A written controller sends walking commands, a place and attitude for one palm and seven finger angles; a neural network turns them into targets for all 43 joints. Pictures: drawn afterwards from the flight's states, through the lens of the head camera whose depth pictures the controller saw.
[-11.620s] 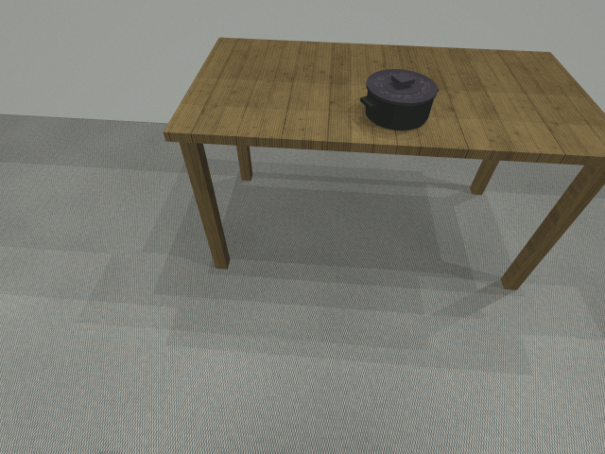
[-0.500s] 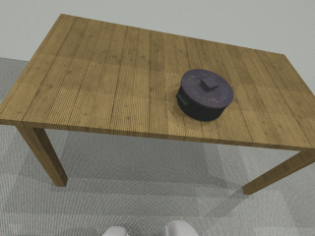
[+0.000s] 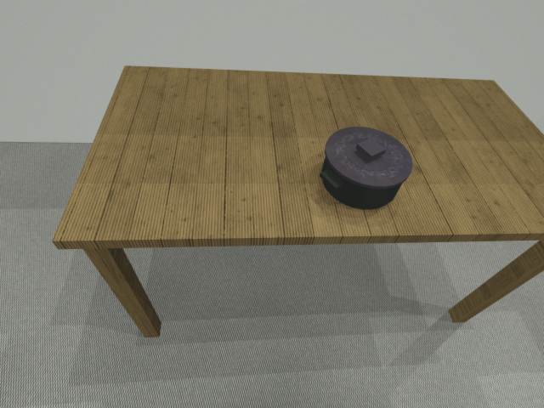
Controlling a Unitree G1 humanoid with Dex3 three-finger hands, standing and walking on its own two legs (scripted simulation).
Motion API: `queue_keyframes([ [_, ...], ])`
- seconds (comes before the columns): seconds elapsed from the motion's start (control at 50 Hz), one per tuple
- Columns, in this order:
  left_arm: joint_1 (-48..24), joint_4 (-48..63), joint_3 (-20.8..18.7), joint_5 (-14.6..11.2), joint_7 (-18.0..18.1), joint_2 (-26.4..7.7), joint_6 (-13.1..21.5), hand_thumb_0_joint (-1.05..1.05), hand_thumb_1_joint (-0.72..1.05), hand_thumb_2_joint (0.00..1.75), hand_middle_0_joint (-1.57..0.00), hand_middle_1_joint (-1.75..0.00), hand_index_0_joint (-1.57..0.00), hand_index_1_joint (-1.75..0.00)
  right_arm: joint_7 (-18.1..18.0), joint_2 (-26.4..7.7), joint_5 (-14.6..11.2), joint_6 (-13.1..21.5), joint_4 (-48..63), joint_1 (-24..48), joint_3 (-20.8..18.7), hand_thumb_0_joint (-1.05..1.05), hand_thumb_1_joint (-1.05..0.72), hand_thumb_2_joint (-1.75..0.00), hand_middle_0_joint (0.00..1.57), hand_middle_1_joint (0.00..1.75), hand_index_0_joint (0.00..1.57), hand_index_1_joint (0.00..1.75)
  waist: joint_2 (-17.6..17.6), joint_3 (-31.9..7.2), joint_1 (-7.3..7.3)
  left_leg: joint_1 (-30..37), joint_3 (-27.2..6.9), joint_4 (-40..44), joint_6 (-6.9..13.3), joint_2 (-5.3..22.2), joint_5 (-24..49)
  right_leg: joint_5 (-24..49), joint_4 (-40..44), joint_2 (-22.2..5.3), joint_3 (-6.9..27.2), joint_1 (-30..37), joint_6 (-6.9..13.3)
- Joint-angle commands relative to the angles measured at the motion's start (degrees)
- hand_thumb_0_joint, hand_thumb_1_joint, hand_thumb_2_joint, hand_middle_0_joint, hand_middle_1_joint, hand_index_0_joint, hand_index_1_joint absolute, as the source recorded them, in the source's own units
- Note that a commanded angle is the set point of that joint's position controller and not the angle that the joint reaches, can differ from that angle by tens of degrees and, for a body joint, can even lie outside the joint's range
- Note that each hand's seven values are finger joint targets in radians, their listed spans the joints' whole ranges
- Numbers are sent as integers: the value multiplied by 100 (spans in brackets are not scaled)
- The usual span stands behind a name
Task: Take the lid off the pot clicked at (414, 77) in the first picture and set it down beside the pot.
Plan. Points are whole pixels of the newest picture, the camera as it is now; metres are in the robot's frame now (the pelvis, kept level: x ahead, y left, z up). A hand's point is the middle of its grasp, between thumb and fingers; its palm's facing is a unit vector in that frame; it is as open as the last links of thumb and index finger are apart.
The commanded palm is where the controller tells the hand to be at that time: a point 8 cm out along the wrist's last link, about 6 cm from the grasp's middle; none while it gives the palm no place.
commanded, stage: look again from close up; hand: left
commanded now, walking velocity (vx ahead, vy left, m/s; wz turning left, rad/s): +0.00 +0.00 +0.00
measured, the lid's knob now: (370, 148) +0.63 -0.19 +0.01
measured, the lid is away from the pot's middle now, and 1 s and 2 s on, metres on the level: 0.00 0.00 0.00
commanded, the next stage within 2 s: shuffle to correct the standing spot in 1.68 s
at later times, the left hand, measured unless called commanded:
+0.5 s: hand out of the picture -0.09 +0.15 -0.18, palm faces +0.08 -0.99 -0.12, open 7.3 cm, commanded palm none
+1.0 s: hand out of the picture -0.04 +0.13 -0.18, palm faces +0.05 -0.99 -0.12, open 7.3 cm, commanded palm none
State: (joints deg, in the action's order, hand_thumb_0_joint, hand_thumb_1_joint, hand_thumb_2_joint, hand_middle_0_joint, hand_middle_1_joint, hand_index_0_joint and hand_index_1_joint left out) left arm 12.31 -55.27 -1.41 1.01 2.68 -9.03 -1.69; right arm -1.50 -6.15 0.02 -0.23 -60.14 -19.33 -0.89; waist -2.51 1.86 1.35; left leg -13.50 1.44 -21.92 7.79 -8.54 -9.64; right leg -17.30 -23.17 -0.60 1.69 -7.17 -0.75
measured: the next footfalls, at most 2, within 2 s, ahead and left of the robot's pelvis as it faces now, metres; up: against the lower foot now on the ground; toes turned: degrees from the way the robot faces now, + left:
none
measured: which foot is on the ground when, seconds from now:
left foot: down 0.00-1.00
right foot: down 0.00-1.00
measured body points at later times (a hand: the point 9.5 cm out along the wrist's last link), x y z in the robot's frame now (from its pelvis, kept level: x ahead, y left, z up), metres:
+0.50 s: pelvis -0.01 +0.01 +0.00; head -0.01 +0.03 +0.45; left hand -0.09 +0.20 -0.17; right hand -0.01 -0.22 -0.15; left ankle +0.02 +0.01 -0.74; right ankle -0.05 -0.15 -0.74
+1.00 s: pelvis +0.00 -0.01 +0.00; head +0.02 +0.01 +0.45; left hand -0.04 +0.18 -0.17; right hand -0.03 -0.22 -0.15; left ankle +0.02 +0.01 -0.74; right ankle -0.05 -0.15 -0.74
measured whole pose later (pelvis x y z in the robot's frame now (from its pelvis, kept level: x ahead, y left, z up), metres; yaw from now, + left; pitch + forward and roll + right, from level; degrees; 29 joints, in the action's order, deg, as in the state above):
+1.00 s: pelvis +0.00 -0.01 +0.00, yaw +0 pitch +1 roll +0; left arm 20.6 -65.0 0.1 1.0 2.9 -6.4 0.9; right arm -2.3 -4.6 -0.3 1.1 -66.0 -19.5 0.2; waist -2.5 0.4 -0.5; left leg -12.5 1.2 -20.1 8.0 -8.2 -8.8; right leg -17.1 -22.7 -0.3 1.5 -6.8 -0.8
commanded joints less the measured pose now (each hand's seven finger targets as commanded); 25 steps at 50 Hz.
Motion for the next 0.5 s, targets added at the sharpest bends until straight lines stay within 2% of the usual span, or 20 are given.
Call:
queue_keyframes([
  [0.0, 702, 78, -29, 17, 27, -388, 82, 0, 90, 90, -20, -30, -20, -30, -34, -815, 5, 84, 201, -199, -134, 0, -90, -90, 20, 30, 20, 30, 1, -32, -157, 164, -1449, 727, -604, 1360, -636, 220, 86, -328, 151, -222, 301],
  [0.04, 820, 14, -3, 16, 30, -372, 81, 0, 90, 90, -20, -30, -20, -30, -42, -799, 2, 84, 138, -242, -106, 0, -90, -90, 20, 30, 20, 30, 230, 19, -168, 184, -1585, 888, -571, 1407, -830, 122, 34, -285, 114, -353, 271],
  [0.06, 814, -28, -5, 25, 19, -396, 79, 0, 90, 90, -20, -30, -20, -30, -47, -749, -9, 95, 103, -210, -106, 0, -90, -90, 20, 30, 20, 30, 317, 115, -190, 241, -1649, 963, -590, 1428, -627, 142, -5, -260, 66, -440, 257],
  [0.1, 975, -120, 23, 20, 24, -358, 75, 0, 90, 90, -20, -30, -20, -30, -68, -765, -15, 89, 36, -270, -91, 0, -90, -90, 20, 30, 20, 30, 333, 174, -181, 282, -1731, 1077, -734, 1493, -786, 31, -37, -234, 60, -554, 227],
  [0.12, 1039, -179, 31, 22, 25, -344, 69, 0, 90, 90, -20, -30, -20, -30, -74, -775, -15, 82, 6, -293, -97, 0, -90, -90, 20, 30, 20, 30, 447, 250, -180, 264, -1777, 1187, -823, 1501, -996, -53, -85, -215, 61, -635, 214],
  [0.14, 1154, -251, 40, 24, 25, -336, 68, 0, 90, 90, -20, -30, -20, -30, -79, -773, -18, 75, -23, -298, -93, 0, -90, -90, 20, 30, 20, 30, 441, 244, -193, 290, -1822, 1269, -845, 1515, -1184, -109, -117, -210, 63, -689, 207],
  [0.16, 1229, -293, 50, 35, 26, -365, 80, 0, 90, 90, -20, -30, -20, -30, -84, -761, -31, 83, -22, -277, -87, 0, -90, -90, 20, 30, 20, 30, 342, 264, -224, 320, -1751, 1212, -771, 1511, -1022, -63, -68, -242, 76, -705, 209],
  [0.18, 1310, -341, 65, 30, 29, -326, 93, 0, 90, 90, -20, -30, -20, -30, -88, -751, -27, 83, -45, -256, -79, 0, -90, -90, 20, 30, 20, 30, 350, 247, -221, 306, -1690, 1171, -661, 1491, -1071, -47, 11, -272, 118, -676, 219],
  [0.22, 1411, -442, 86, 30, 27, -289, 115, 0, 90, 90, -20, -30, -20, -30, -81, -739, -27, 85, -76, -252, -68, 0, -90, -90, 20, 30, 20, 30, 236, 222, -221, 249, -1629, 1173, -574, 1452, -1258, 13, 91, -300, 154, -625, 231],
  [0.28, 1503, -555, 101, 34, 24, -259, 117, 0, 90, 90, -20, -30, -20, -30, -93, -745, -34, 88, -128, -266, -54, 0, -90, -90, 20, 30, 20, 30, 121, 371, -211, 172, -1674, 1267, -780, 1468, -1268, 11, 71, -302, 147, -684, 234],
  [0.3, 1564, -601, 102, 34, 24, -239, 120, 0, 90, 90, -20, -30, -20, -30, -94, -763, -33, 91, -155, -267, -54, 0, -90, -90, 20, 30, 20, 30, 273, 308, -206, 272, -1677, 1297, -806, 1456, -1264, 9, 24, -295, 136, -722, 229],
  [0.34, 1649, -675, 111, 37, 25, -221, 127, 0, 90, 90, -20, -30, -20, -30, -96, -753, -34, 90, -192, -272, -49, 0, -90, -90, 20, 30, 20, 30, 326, 265, -212, 294, -1696, 1313, -664, 1452, -1374, -19, 9, -283, 126, -741, 209],
  [0.38, 1731, -724, 132, 42, 38, -185, 152, 0, 90, 90, -20, -30, -20, -30, -95, -718, -41, 99, -188, -228, -38, 0, -90, -90, 20, 30, 20, 30, 160, 320, -237, 201, -1578, 1213, -573, 1447, -1337, 40, 136, -342, 159, -680, 217],
  [0.42, 1734, -783, 143, 36, 38, -149, 155, 0, 90, 90, -20, -30, -20, -30, -98, -735, -35, 94, -210, -246, -31, 0, -90, -90, 20, 30, 20, 30, 208, 407, -204, 146, -1623, 1273, -627, 1431, -1392, 51, 101, -326, 166, -715, 230],
  [0.44, 1789, -813, 135, 33, 40, -125, 157, 0, 90, 90, -20, -30, -20, -30, -102, -741, -34, 96, -225, -252, -40, 0, -90, -90, 20, 30, 20, 30, 253, 290, -209, 261, -1666, 1296, -705, 1453, -1406, 25, 51, -306, 155, -743, 232],
  [0.46, 1754, -819, 132, 52, 34, -169, 158, 0, 90, 90, -20, -30, -20, -30, -107, -700, -48, 110, -247, -277, -32, 0, -90, -90, 20, 30, 20, 30, 219, 387, -221, 204, -1666, 1283, -753, 1464, -1258, 100, 68, -319, 130, -746, 220],
  [0.48, 1775, -844, 135, 43, 35, -125, 160, 0, 90, 90, -20, -30, -20, -30, -110, -708, -37, 108, -262, -266, -27, 0, -90, -90, 20, 30, 20, 30, 202, 379, -219, 223, -1656, 1279, -722, 1466, -1261, 88, 75, -324, 138, -741, 220],
])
